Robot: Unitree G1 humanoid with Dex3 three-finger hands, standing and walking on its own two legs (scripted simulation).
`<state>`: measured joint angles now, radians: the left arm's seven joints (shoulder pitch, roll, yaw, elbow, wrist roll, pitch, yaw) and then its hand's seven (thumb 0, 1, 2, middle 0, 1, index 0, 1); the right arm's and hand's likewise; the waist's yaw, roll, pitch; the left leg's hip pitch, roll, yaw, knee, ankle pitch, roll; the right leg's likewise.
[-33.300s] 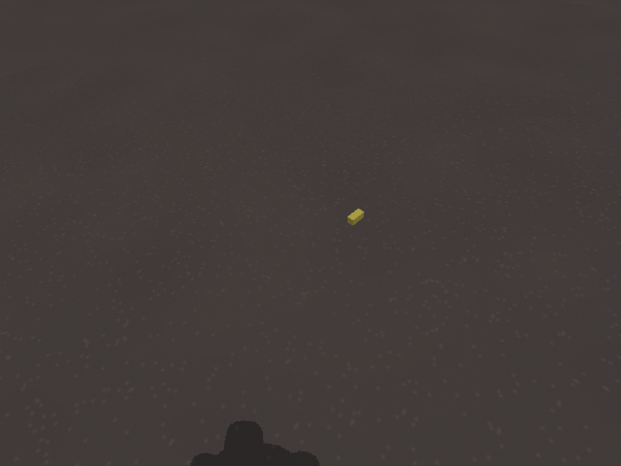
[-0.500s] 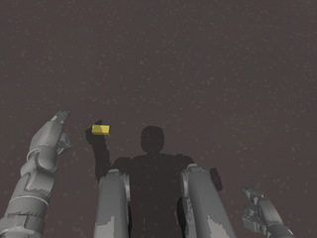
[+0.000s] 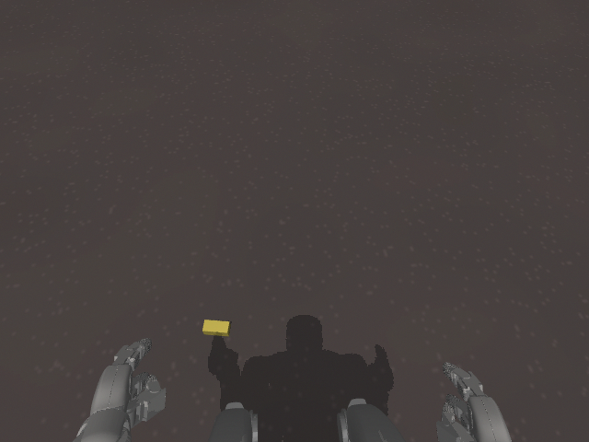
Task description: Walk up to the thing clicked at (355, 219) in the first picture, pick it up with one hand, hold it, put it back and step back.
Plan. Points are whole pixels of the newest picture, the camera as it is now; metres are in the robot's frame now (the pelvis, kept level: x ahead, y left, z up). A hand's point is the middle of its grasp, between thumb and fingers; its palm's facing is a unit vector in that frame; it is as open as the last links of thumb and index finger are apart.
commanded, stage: home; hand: left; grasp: from above
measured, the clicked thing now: (216, 328) +0.50 +0.20 -0.64
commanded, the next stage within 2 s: none
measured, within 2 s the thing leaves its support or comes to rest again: neither
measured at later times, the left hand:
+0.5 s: hand (136, 434) +0.18 +0.18 +0.01, palm faces +0.10 -0.97 -0.20, open 7.4 cm
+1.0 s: hand (138, 431) +0.18 +0.18 +0.01, palm faces +0.08 -0.98 -0.20, open 7.4 cm
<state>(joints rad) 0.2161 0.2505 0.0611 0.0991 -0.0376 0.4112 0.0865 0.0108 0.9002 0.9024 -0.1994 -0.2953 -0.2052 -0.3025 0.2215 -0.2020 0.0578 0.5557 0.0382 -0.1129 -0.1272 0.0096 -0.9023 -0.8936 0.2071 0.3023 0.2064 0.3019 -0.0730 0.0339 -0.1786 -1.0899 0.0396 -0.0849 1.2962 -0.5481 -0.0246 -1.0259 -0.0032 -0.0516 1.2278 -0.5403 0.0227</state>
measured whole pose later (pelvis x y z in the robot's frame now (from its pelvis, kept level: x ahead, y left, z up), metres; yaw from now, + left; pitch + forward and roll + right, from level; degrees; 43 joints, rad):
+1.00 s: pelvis +0.03 +0.00 +0.06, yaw +1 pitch +10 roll -3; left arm 0.50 0.22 0.03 -0.13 -0.05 0.46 0.02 0.01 0.90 0.90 -0.20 -0.29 -0.20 -0.30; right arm 0.30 -0.22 0.04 0.54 0.00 -0.23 -0.18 0.01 -0.90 -0.89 0.21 0.30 0.21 0.30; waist -0.04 0.05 -0.16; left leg -0.71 0.04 -0.07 1.02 -0.48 -0.02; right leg -0.65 -0.01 -0.05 0.95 -0.48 0.02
